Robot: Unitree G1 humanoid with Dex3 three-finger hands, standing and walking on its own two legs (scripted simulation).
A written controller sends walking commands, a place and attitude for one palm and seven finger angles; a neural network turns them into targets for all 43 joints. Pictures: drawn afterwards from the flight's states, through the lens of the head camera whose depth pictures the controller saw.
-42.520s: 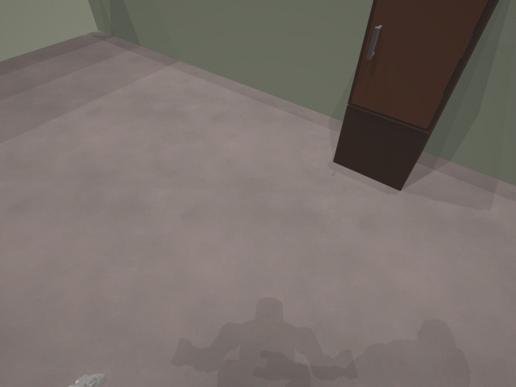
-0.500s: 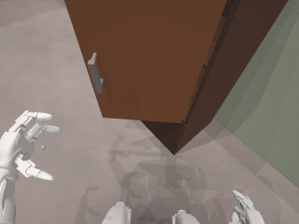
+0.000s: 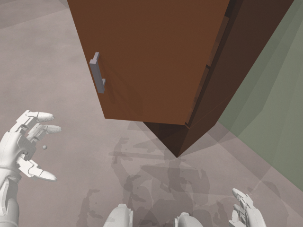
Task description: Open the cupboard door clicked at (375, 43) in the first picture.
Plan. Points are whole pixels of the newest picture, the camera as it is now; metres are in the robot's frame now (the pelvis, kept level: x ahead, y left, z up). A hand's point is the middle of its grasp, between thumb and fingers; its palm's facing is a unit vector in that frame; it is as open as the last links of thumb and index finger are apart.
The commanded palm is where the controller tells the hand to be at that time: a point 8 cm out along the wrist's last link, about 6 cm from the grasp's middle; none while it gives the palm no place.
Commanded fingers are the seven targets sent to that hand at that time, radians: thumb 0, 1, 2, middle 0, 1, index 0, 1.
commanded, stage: move the hooked fingers beside the handle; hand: left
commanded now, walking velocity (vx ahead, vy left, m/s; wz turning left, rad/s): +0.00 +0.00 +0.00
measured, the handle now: (99, 73) +0.55 +0.20 +0.05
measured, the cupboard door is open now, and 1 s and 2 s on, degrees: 46 46 46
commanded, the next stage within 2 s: none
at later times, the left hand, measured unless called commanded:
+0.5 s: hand (57, 118) +0.37 +0.27 +0.05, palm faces +0.00 -1.00 -0.01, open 14.0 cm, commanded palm +0.35 +0.31 +0.05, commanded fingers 0.00 -0.50 0.30 -0.30 -1.20 -0.30 -1.20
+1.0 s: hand (70, 99) +0.43 +0.26 +0.05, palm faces +0.00 -1.00 -0.01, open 14.0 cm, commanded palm +0.41 +0.31 +0.05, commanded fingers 0.00 -0.50 0.30 -0.30 -1.20 -0.30 -1.20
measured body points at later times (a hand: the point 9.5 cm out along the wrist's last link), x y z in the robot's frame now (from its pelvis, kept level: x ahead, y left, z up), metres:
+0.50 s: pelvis +0.00 +0.01 +0.00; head +0.10 +0.03 +0.44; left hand +0.36 +0.33 +0.05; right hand +0.10 -0.26 -0.10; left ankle +0.03 +0.12 -0.66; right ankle +0.01 -0.12 -0.66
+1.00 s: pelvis +0.00 +0.00 -0.01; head +0.11 +0.03 +0.42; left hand +0.43 +0.31 +0.05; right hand +0.07 -0.27 -0.11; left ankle +0.03 +0.12 -0.66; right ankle +0.01 -0.12 -0.66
